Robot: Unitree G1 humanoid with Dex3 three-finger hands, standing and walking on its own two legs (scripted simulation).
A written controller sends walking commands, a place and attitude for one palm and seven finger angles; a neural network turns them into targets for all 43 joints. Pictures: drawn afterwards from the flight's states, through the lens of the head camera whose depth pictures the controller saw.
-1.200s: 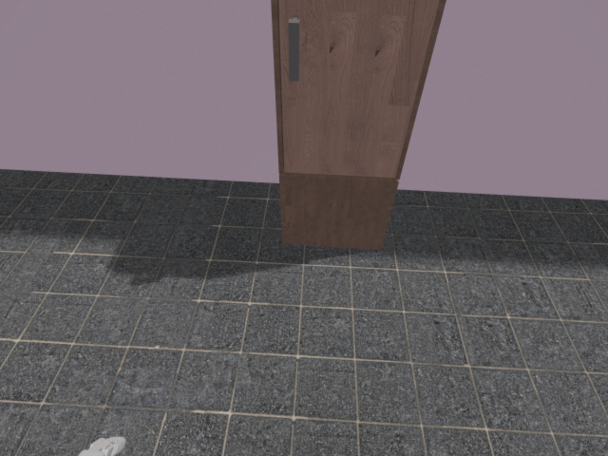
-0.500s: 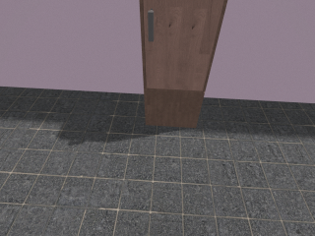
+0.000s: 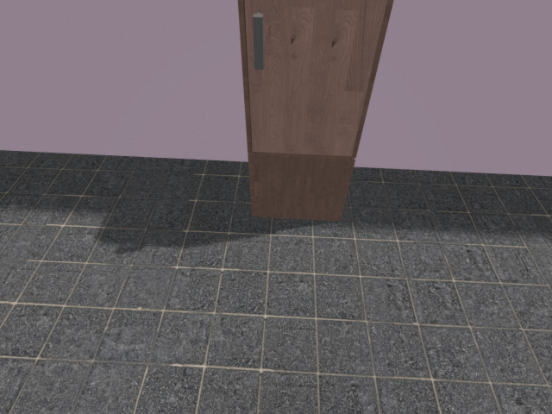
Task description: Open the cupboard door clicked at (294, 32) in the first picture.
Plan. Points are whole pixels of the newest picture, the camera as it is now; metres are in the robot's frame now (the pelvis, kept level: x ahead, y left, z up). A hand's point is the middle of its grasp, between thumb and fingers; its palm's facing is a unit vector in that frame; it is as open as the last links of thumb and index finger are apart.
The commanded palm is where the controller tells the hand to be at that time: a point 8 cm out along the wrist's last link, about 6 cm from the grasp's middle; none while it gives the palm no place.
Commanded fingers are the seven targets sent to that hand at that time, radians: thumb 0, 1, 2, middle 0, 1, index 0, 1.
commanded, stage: look at it before walking up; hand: left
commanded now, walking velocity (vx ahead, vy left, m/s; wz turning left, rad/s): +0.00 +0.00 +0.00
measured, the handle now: (259, 40) +1.07 +0.12 +0.08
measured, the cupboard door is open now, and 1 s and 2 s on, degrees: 0 0 0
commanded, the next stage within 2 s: walk to a spot facing it in 0.24 s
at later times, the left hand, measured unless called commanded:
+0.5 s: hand out of the picture +0.07 +0.23 -0.16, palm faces -0.04 -0.95 -0.30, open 7.4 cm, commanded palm none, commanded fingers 0.00 0.90 0.90 -0.20 -0.30 -0.20 -0.30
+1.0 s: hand out of the picture +0.13 +0.13 -0.17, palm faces -0.19 -0.97 -0.18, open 7.4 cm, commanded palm none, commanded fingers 0.00 0.90 0.90 -0.20 -0.30 -0.20 -0.30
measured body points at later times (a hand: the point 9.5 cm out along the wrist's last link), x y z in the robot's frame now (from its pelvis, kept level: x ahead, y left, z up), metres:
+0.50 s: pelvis +0.02 +0.00 +0.00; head +0.01 +0.00 +0.45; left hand +0.07 +0.28 -0.14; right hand +0.08 -0.28 -0.14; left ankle +0.00 +0.12 -0.75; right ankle +0.01 -0.12 -0.75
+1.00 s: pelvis +0.14 -0.04 +0.00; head +0.15 -0.04 +0.45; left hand +0.14 +0.19 -0.16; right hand +0.17 -0.29 -0.15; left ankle +0.25 +0.07 -0.67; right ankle +0.05 -0.12 -0.75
